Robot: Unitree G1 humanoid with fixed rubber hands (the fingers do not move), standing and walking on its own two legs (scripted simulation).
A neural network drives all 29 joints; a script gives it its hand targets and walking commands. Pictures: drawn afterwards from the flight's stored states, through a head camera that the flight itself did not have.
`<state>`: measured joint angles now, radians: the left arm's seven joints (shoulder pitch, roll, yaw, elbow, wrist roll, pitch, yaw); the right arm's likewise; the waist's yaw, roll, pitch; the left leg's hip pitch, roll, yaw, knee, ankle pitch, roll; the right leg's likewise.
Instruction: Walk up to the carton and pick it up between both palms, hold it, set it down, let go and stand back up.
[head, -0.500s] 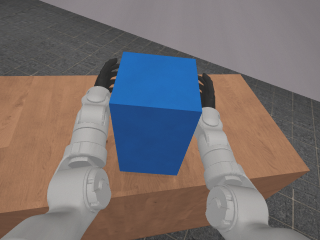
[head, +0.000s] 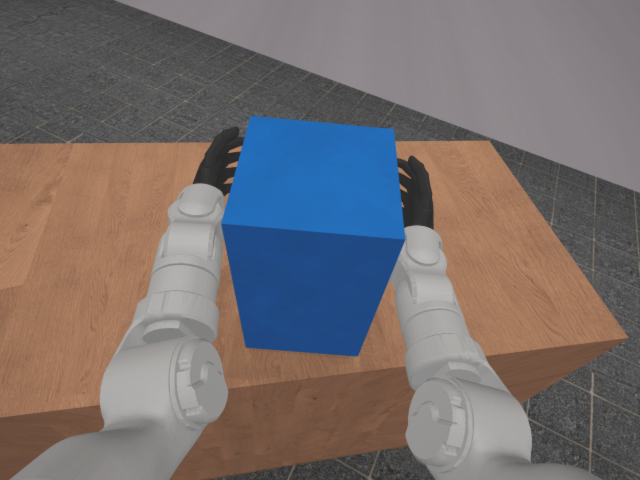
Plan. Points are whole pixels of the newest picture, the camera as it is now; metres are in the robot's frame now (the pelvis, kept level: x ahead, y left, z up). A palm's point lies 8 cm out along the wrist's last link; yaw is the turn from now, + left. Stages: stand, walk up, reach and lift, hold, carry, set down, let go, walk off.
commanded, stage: set down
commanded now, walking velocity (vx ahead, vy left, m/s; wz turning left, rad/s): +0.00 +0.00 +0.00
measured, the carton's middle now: (311, 251) +0.38 +0.01 +0.06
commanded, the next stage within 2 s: none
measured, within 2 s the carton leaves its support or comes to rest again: rests again in 0.22 s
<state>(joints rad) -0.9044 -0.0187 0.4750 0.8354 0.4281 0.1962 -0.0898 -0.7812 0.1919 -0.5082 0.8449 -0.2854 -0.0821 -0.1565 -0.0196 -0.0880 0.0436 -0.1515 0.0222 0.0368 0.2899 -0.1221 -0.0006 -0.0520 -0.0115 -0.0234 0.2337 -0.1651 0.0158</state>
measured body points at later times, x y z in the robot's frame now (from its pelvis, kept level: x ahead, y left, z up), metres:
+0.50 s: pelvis +0.00 +0.00 +0.00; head +0.03 +0.04 +0.45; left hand +0.44 +0.14 +0.11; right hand +0.41 -0.12 +0.10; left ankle +0.02 +0.12 -0.75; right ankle -0.02 -0.13 -0.75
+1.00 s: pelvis +0.01 +0.01 +0.00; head +0.05 +0.03 +0.45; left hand +0.45 +0.13 +0.10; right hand +0.41 -0.12 +0.09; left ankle +0.02 +0.12 -0.75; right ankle -0.02 -0.13 -0.75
